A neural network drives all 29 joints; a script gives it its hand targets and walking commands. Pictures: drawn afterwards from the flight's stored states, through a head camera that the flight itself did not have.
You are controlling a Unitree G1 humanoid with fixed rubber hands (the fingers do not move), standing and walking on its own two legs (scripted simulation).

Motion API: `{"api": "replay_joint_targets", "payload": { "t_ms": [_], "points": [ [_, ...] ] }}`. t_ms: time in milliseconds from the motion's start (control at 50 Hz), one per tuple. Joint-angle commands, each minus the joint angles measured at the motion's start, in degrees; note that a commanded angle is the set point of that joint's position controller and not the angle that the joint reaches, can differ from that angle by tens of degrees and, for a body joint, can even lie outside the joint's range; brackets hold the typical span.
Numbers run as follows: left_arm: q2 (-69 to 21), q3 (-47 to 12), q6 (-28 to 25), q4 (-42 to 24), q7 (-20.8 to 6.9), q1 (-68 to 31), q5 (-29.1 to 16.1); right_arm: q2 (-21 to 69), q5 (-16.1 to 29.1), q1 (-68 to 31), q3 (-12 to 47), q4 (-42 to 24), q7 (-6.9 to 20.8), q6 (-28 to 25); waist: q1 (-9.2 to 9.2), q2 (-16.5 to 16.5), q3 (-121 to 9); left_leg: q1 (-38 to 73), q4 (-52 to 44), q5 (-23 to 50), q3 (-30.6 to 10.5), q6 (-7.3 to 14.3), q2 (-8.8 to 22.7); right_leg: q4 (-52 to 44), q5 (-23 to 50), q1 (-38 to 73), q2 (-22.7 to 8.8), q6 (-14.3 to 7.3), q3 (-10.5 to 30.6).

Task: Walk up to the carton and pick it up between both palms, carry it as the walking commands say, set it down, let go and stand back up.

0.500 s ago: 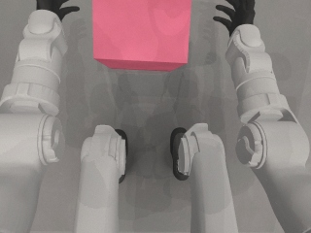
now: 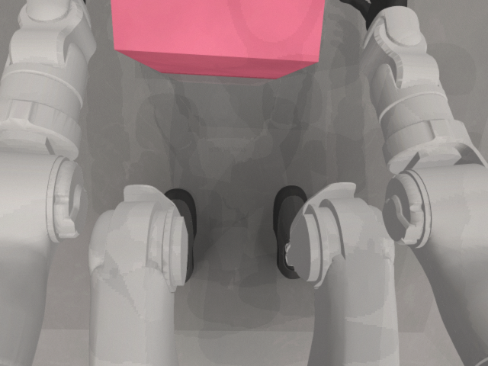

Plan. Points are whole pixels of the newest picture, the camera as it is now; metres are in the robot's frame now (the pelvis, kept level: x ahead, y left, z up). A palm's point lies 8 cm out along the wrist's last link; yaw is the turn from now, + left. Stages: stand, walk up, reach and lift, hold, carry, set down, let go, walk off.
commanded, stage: reach and lift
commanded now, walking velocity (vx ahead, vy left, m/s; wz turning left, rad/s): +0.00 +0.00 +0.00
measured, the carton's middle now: out of the picture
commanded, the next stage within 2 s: none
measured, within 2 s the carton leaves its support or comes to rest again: leaves its support in 1.36 s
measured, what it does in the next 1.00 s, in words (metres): stands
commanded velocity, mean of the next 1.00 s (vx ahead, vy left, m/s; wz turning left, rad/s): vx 0.00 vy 0.00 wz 0.00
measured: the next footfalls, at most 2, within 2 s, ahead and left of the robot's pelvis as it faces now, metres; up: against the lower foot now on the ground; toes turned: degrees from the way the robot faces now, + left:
none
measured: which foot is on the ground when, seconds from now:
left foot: down 0.00-1.00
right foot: down 0.00-1.00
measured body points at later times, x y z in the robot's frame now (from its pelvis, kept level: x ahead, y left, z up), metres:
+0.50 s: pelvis -0.01 +0.00 +0.00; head +0.37 +0.02 +0.24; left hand +0.56 +0.18 -0.18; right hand +0.55 -0.15 -0.18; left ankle +0.11 +0.12 -0.33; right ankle +0.11 -0.12 -0.33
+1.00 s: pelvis +0.00 +0.00 +0.00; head +0.37 +0.02 +0.24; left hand +0.56 +0.18 -0.18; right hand +0.55 -0.13 -0.18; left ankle +0.11 +0.12 -0.33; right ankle +0.11 -0.13 -0.33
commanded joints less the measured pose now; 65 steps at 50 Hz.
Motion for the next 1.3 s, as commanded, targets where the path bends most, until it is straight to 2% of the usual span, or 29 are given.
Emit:
{"api": "replay_joint_targets", "payload": {
  "t_ms": [0, 220, 500, 680, 740, 800, 860, 900, 960, 1020, 1120, 1200, 1280],
  "points": [
    [7.9, 0.8, -1.3, -4.6, 0.1, -14.2, -0.1, -7.1, 0.1, -13.1, -0.5, -4.9, -0.1, -1.2, 0.56, 1.9, -71.7, 35.0, -9.4, 21.6, 1.4, -0.9, 0.8, -7.4, 21.7, 34.4, -0.7, 0.4, -3.0],
    [5.9, -0.8, -1.0, -2.8, -0.6, -16.3, -1.1, -6.1, 0.4, -15.1, -0.3, -2.7, 0.2, -1.2, -0.03, 1.9, -67.6, 32.7, -10.1, 17.7, 0.8, -0.6, 0.8, -8.1, 18.1, 32.3, -0.6, 0.0, -3.0],
    [1.7, -1.3, -1.3, -3.3, 1.0, -18.6, 0.9, -1.9, -1.0, -17.6, -0.1, -2.8, -0.7, -1.3, 0.41, 1.9, -69.1, 34.8, -10.7, 18.7, 1.5, -0.8, -0.4, -8.6, 18.8, 34.1, 1.0, 0.2, -3.1],
    [-5.8, -4.2, -1.4, -4.4, 0.3, -20.9, 0.1, 2.5, -4.3, -17.9, -1.2, -2.6, -0.9, -2.0, -2.89, 3.1, -68.1, 35.1, -11.0, 19.6, 1.2, -1.4, -1.5, -9.1, 19.3, 33.7, 1.6, 0.0, -3.7],
    [-11.3, -6.2, -1.5, -4.8, -0.8, -22.8, -0.5, 7.8, -4.7, -19.4, 0.1, -2.8, 0.1, -2.2, -3.32, 3.4, -67.6, 35.1, -11.1, 20.1, 1.0, -1.3, -2.0, -8.9, 19.6, 33.4, 1.9, -0.1, -3.9],
    [-21.2, -8.1, -1.2, -5.0, -3.0, -26.6, -0.5, 17.8, -5.3, -23.2, 1.8, -3.4, 2.4, -1.8, -3.30, 3.2, -67.0, 34.5, -10.7, 20.0, 0.8, -1.1, -2.7, -8.4, 19.5, 33.3, 2.3, -0.1, -4.1],
    [-36.5, -10.1, -0.2, -5.2, -7.2, -31.8, 0.1, 33.6, -6.6, -28.9, 4.1, -4.4, 6.8, -0.4, -2.86, 2.1, -64.9, 32.2, -10.1, 18.8, 1.0, -0.4, -3.8, -7.6, 19.1, 33.2, 3.1, -0.3, -4.2],
    [-45.4, -9.6, 0.9, -6.1, -10.1, -34.2, 1.7, 42.6, -8.1, -32.5, 4.4, -6.2, 10.1, 1.1, -2.17, 1.3, -63.2, 30.8, -9.8, 18.1, 1.4, 0.1, -4.6, -7.1, 18.5, 32.3, 3.8, -0.7, -4.4],
    [-52.7, -7.4, 2.5, -8.0, -13.3, -33.6, 4.3, 50.7, -10.1, -32.8, 3.2, -8.4, 13.7, 3.4, -1.66, 0.5, -61.8, 29.2, -9.5, 17.6, 2.1, 0.5, -5.1, -6.7, 17.8, 30.2, 4.6, -1.2, -5.1],
    [-57.3, -7.2, 3.6, -10.0, -15.1, -32.1, 5.1, 56.1, -10.3, -30.9, 2.9, -9.4, 15.9, 4.8, -1.17, 1.1, -61.4, 28.3, -8.9, 18.9, 2.6, 0.5, -5.3, -6.2, 18.9, 28.7, 5.0, -1.5, -5.4],
    [-59.6, -7.2, 4.6, -13.0, -16.1, -30.7, 5.8, 59.9, -9.5, -29.4, 3.5, -10.3, 17.4, 6.0, 0.31, 1.7, -61.5, 28.1, -8.4, 21.0, 2.7, 0.8, -5.2, -5.8, 20.1, 26.9, 5.2, -1.7, -5.2],
    [-59.8, -7.2, 5.0, -14.3, -15.9, -29.8, 6.3, 60.5, -7.9, -30.6, 5.2, -12.4, 17.3, 6.1, 1.56, 1.6, -63.1, 29.2, -8.2, 22.0, 2.9, 0.9, -5.1, -5.6, 20.5, 27.0, 5.4, -1.5, -5.0],
    [-60.2, -8.3, 5.2, -16.9, -15.6, -30.8, 6.0, 60.8, -6.4, -32.3, 7.1, -14.6, 16.8, 6.0, 1.83, 1.8, -67.2, 31.7, -8.2, 23.1, 3.2, 0.8, -5.0, -5.8, 21.5, 28.9, 5.5, -1.3, -5.2]
  ]
}}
